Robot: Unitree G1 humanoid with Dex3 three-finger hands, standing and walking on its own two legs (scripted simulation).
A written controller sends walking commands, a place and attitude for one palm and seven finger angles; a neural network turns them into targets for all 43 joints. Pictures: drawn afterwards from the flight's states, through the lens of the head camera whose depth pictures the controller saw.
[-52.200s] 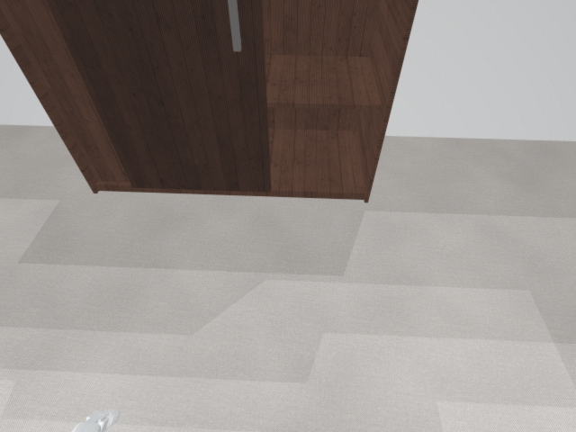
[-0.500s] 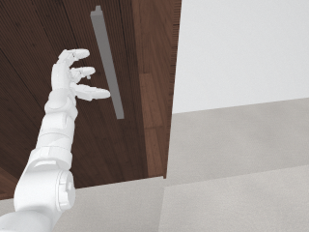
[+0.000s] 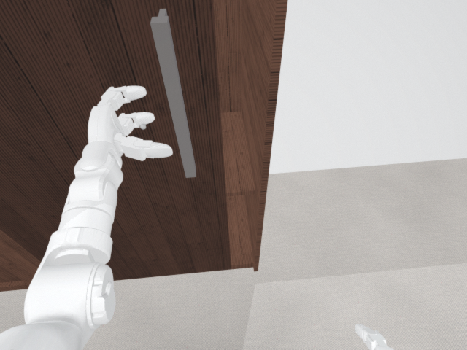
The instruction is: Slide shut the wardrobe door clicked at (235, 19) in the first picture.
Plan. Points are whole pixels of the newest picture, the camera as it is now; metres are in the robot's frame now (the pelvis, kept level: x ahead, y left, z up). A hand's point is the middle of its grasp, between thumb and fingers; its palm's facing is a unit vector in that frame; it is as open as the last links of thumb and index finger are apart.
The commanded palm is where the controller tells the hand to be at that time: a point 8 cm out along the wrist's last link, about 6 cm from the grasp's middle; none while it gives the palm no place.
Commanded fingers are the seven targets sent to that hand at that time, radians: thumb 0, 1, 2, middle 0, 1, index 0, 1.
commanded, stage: move the hooked fingers beside the handle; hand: left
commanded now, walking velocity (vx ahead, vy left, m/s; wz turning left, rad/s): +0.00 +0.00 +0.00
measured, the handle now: (179, 107) +0.52 +0.11 +0.15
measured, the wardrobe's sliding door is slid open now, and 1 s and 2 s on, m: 0.10 0.10 0.10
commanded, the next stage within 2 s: feel for the door with the fingertips in 0.78 s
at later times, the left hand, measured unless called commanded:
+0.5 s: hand (137, 124) +0.45 +0.18 +0.16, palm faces +0.11 -0.99 +0.01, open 14.0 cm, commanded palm +0.42 +0.22 +0.17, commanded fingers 0.00 -0.50 0.30 -0.30 -1.20 -0.30 -1.20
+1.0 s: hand (141, 124) +0.45 +0.17 +0.17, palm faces +0.09 -1.00 +0.01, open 14.0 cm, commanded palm +0.42 +0.21 +0.17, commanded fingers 0.00 -0.50 0.30 -0.30 -1.20 -0.30 -1.20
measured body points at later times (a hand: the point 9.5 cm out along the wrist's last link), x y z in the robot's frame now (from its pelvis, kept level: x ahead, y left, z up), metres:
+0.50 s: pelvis +0.00 +0.02 +0.00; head +0.02 +0.01 +0.45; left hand +0.44 +0.23 +0.17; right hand +0.07 -0.24 -0.12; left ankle +0.01 +0.11 -0.73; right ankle -0.05 -0.06 -0.73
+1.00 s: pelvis +0.00 +0.02 +0.00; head +0.01 +0.01 +0.45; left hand +0.44 +0.22 +0.17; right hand +0.08 -0.23 -0.12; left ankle +0.01 +0.11 -0.73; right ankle -0.05 -0.06 -0.73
